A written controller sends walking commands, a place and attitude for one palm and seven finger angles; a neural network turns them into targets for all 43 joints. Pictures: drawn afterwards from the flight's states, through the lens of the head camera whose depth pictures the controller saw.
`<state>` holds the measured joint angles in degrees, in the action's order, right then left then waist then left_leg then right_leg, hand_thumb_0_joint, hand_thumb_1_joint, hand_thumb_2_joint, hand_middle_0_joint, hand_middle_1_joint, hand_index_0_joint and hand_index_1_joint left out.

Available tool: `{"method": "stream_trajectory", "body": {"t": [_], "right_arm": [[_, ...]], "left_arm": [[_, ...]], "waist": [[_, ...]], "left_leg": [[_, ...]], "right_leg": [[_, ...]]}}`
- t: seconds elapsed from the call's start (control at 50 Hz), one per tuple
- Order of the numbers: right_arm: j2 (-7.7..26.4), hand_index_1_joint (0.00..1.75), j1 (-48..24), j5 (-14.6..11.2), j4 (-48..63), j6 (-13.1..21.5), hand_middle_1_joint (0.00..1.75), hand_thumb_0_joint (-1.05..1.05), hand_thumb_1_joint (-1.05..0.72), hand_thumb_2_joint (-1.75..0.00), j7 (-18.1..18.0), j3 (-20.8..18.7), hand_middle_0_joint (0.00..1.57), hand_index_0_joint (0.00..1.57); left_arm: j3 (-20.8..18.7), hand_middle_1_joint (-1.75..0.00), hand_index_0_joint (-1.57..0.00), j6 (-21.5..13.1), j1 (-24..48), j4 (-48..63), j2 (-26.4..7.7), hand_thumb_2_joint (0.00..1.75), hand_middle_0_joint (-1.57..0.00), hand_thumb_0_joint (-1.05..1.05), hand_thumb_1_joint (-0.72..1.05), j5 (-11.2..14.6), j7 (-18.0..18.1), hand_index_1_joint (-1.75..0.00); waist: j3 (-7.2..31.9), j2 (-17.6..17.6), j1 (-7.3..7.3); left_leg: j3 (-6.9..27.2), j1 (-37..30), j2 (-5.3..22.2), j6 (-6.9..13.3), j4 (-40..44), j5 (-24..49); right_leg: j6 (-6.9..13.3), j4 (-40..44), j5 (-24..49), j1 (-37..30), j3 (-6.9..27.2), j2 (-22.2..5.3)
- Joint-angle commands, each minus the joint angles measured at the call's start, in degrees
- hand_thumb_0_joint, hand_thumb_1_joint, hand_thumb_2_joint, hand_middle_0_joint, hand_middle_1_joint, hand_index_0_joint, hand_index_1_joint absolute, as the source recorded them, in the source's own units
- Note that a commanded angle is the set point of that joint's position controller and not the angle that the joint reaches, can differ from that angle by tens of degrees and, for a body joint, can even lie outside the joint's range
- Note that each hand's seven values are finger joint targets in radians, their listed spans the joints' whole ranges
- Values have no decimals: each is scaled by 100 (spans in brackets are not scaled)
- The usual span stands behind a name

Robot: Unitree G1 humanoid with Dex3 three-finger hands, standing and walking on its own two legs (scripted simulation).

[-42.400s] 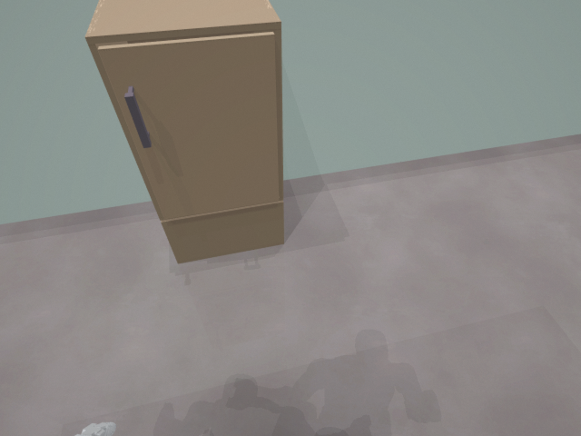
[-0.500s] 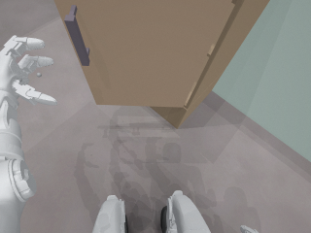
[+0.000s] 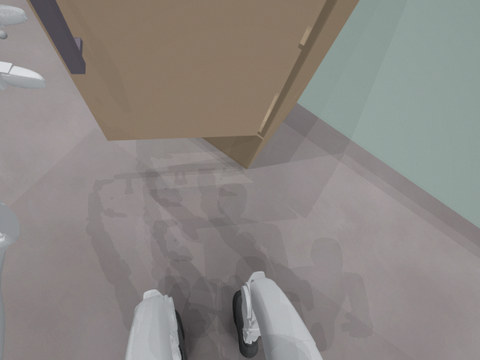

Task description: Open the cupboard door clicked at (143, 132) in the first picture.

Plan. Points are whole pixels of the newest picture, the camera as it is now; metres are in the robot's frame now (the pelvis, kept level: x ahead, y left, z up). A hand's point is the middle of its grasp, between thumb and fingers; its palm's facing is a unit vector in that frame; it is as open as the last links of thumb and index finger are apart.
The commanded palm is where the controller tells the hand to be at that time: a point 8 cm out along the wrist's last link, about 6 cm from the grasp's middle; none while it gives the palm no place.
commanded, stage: move the hooked fingers beside the handle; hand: left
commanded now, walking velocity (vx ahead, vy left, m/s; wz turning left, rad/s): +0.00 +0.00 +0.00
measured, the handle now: (59, 18) +0.61 +0.18 +0.07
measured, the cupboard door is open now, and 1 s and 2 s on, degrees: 42 42 42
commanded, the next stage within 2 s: slide the fingers in behind the handle in 0.74 s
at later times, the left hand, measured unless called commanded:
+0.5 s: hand out of the picture +0.57 +0.25 +0.07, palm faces -0.03 -1.00 -0.01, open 14.0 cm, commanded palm +0.55 +0.27 +0.07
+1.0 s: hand (7, 45) +0.56 +0.24 +0.08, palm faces -0.03 -1.00 -0.02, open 14.0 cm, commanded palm +0.55 +0.26 +0.07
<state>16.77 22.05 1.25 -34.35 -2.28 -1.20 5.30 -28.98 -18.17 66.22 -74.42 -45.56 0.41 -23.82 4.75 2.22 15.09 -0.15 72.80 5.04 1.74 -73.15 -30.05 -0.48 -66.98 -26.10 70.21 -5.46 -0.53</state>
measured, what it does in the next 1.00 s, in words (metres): stands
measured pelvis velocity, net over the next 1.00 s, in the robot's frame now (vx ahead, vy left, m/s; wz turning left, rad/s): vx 0.02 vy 0.00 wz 0.00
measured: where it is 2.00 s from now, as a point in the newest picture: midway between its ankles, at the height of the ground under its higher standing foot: (212, 345)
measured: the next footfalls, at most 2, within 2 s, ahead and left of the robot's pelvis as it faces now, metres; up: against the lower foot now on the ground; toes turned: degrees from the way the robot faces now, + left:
none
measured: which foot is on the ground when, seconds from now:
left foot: down 0.00-1.00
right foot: down 0.00-1.00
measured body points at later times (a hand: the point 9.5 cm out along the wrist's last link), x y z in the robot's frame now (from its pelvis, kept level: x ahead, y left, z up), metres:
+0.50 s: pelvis +0.02 +0.00 +0.01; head +0.21 +0.05 +0.42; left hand +0.56 +0.30 +0.08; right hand +0.02 -0.27 -0.08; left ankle +0.03 +0.10 -0.62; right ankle +0.04 -0.13 -0.62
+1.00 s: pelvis +0.02 +0.00 +0.01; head +0.20 +0.03 +0.42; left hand +0.55 +0.29 +0.08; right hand +0.01 -0.27 -0.09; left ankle +0.03 +0.10 -0.62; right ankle +0.04 -0.13 -0.62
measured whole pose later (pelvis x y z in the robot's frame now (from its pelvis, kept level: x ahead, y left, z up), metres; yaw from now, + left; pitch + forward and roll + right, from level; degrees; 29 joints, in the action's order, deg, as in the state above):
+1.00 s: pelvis +0.02 +0.00 +0.01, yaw +0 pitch +28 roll -5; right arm 15.4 21.5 0.9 -34.5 -4.9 0.1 4.2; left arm -27.6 -19.5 58.9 -68.8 -40.5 3.4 -23.9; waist 5.1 1.9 12.8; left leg 0.2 68.6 5.2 1.3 -70.7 -30.7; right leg -0.3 -64.3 -26.7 66.0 -5.6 -0.1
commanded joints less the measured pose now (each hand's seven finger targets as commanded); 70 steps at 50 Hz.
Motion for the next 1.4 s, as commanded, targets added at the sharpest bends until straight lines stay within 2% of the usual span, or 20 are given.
{"method": "stream_trajectory", "body": {"t": [0.0,0.12,0.2,0.34,0.42,0.52,0.62,0.68,0.76,0.8,0.86,0.92,0.96,1.02,1.1,1.12,1.16,1.22,1.34,1.38], "right_arm": [[1195,30,1345,58,215,-79,30,0,-90,-90,-19,-442,20,20],[1178,30,1334,18,264,-204,30,0,-90,-90,9,-493,20,20],[1130,30,1382,35,100,-179,30,0,-90,-90,54,-566,20,20],[1097,30,1400,45,-27,-205,30,0,-90,-90,55,-561,20,20],[1080,30,1357,40,79,-237,30,0,-90,-90,74,-572,20,20],[1058,30,1236,13,166,-270,30,0,-90,-90,80,-573,20,20],[1078,30,1219,15,155,-276,30,0,-90,-90,71,-576,20,20],[1045,30,1214,-1,155,-261,30,0,-90,-90,84,-582,20,20],[1066,30,1167,-11,128,-270,30,0,-90,-90,49,-553,20,20],[1070,30,1192,-6,129,-255,30,0,-90,-90,48,-558,20,20],[1052,30,1158,-7,89,-222,30,0,-90,-90,51,-551,20,20],[1057,30,1182,-6,109,-215,30,0,-90,-90,56,-559,20,20],[1037,30,1183,1,89,-210,30,0,-90,-90,67,-565,20,20],[1057,30,1188,-2,98,-202,30,0,-90,-90,56,-544,20,20],[1040,30,1218,31,113,-171,30,0,-90,-90,71,-553,20,20],[1026,30,1213,30,131,-177,30,0,-90,-90,84,-556,20,20],[1005,30,1176,30,88,-165,30,0,-90,-90,112,-570,20,20],[1030,30,1186,23,97,-166,30,0,-90,-90,123,-581,20,20],[1026,30,1209,27,20,-135,30,0,-90,-90,91,-567,20,20],[1004,30,1242,54,32,-100,30,0,-90,-90,104,-581,20,20]], "left_arm": [[-310,-120,-30,-290,1888,1316,-1889,30,-30,0,-50,69,-56,-120],[-530,-120,-30,-199,1782,1722,-2042,30,-30,0,-50,254,-215,-120],[-295,-120,-30,-343,2047,2219,-1594,30,-30,0,-50,336,-162,-120],[28,-120,-30,-219,1799,1735,-1132,30,-30,0,-50,304,-112,-120],[-139,-120,-30,-297,1391,1742,-1186,30,-30,0,-50,365,-81,-120],[-24,-120,-30,-403,1429,1829,-1065,30,-30,0,-50,369,-45,-120],[-256,-120,-30,-543,1572,2053,-1354,30,-30,0,-50,400,-10,-120],[-50,-120,-30,-519,1416,1932,-1016,30,-30,0,-50,448,-64,-120],[-68,-120,-30,-419,1571,1745,-1137,30,-30,0,-50,433,-90,-120],[-159,-120,-30,-487,1548,1888,-1250,30,-30,0,-50,419,-95,-120],[47,-120,-30,-467,1653,1682,-975,30,-30,0,-50,452,-77,-120],[14,-120,-30,-494,1553,1754,-1002,30,-30,0,-50,440,-64,-120],[128,-120,-30,-453,1591,1718,-805,30,-30,0,-50,427,-2,-120],[40,-120,-30,-424,1721,1592,-950,30,-30,0,-50,409,82,-120],[-112,-120,-30,-570,1950,2017,-1200,30,-30,0,-50,310,238,-120],[-76,-120,-30,-572,1712,1886,-1095,30,-30,0,-50,281,261,-120],[145,-120,-30,-551,1813,1867,-745,30,-30,0,-50,328,302,-120],[101,-120,-30,-577,1743,1967,-786,30,-30,0,-50,341,307,-120],[243,-120,-30,-483,1928,1656,-563,30,-30,0,-50,336,442,-120],[269,-120,-30,-576,2013,1825,-485,30,-30,0,-50,320,506,-120]], "waist": [[3655,1467,-179],[3706,1228,-208],[3879,1641,-119],[3271,1488,-60],[3349,1360,-188],[3247,1364,-166],[3557,1442,-220],[3446,1319,-168],[3246,1075,-119],[3508,1352,-204],[3195,1075,-72],[3436,1277,-180],[3312,1160,-115],[3169,997,-77],[3592,1360,-185],[3602,1401,-237],[3366,1267,-112],[3556,1304,-188],[3109,1020,-44],[3296,1262,-76]], "left_leg": [[593,-3177,-148,-30,795,2961],[517,-3001,-155,19,822,2897],[630,-3760,-112,-38,835,3339],[620,-3670,-132,-37,915,3288],[578,-3713,-146,-52,929,3576],[511,-3594,-168,-40,925,3463],[533,-3727,-167,-57,900,3578],[540,-3713,-168,-32,901,3598],[479,-3258,-193,2,929,3035],[497,-3510,-189,-23,906,3235],[478,-3218,-193,8,901,2836],[499,-3397,-201,-23,929,2948],[497,-3301,-195,-7,937,2834],[463,-3050,-207,23,920,2591],[492,-3303,-202,-13,905,2782],[498,-3365,-209,-36,920,2870],[482,-3302,-196,-14,927,2680],[497,-3399,-214,-28,968,2697],[492,-3077,-215,5,1004,2294],[511,-3327,-224,-9,972,2504]], "right_leg": [[169,610,1529,-1195,131,327],[124,703,1771,-1598,184,367],[150,774,1801,-1224,144,379],[158,894,1693,-1099,97,370],[172,883,1935,-1334,101,386],[164,866,2007,-1421,144,383],[173,822,2094,-1557,163,373],[177,847,2126,-1529,156,384],[140,888,1950,-1673,184,379],[168,845,1983,-1593,185,376],[141,901,1772,-1525,197,380],[172,860,1773,-1533,188,372],[151,876,1698,-1463,173,372],[140,899,1606,-1516,207,375],[175,798,1688,-1575,208,367],[184,792,1697,-1546,194,368],[156,865,1584,-1440,193,372],[174,871,1596,-1532,198,372],[150,931,1324,-1380,193,363],[184,872,1404,-1272,182,357]]}}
